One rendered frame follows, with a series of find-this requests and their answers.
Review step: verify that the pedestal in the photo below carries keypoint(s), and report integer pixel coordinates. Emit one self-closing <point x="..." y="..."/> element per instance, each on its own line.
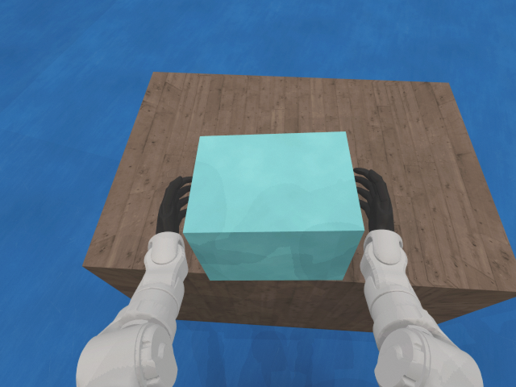
<point x="409" y="132"/>

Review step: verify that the robot left forearm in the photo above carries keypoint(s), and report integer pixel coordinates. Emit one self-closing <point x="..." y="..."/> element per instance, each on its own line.
<point x="159" y="295"/>

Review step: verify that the right robot hand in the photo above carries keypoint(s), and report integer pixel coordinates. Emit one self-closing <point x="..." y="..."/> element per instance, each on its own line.
<point x="378" y="207"/>

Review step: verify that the right robot upper arm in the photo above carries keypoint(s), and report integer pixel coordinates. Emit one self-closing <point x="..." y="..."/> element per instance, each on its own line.
<point x="412" y="358"/>

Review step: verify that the left robot upper arm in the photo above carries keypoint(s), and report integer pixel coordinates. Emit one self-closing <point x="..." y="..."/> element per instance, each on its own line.
<point x="138" y="356"/>

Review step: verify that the carton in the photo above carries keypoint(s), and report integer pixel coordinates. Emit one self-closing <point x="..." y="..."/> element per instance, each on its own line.
<point x="274" y="207"/>

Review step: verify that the left robot hand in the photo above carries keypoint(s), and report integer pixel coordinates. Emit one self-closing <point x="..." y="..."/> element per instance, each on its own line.
<point x="170" y="216"/>

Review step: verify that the robot right forearm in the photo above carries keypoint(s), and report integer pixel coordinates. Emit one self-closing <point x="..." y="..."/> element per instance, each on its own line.
<point x="391" y="300"/>

